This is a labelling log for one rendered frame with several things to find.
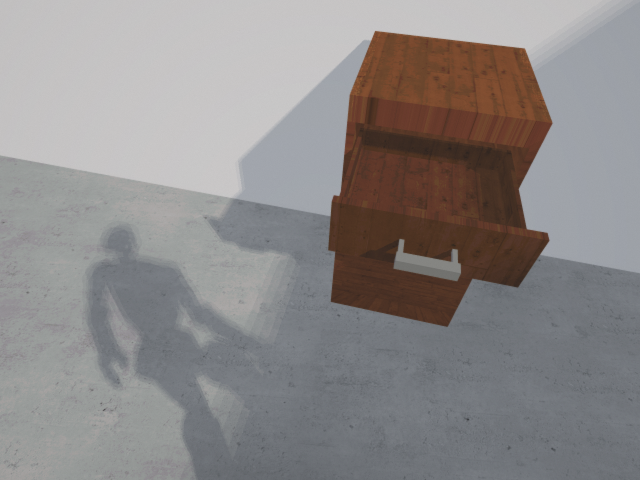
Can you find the cabinet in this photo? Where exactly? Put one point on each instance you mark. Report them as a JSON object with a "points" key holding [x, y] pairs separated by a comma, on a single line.
{"points": [[465, 92]]}

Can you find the drawer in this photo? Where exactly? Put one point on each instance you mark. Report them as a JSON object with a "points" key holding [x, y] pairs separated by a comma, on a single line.
{"points": [[437, 196]]}

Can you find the handle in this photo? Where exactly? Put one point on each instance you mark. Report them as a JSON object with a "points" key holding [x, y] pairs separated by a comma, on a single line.
{"points": [[427, 266]]}

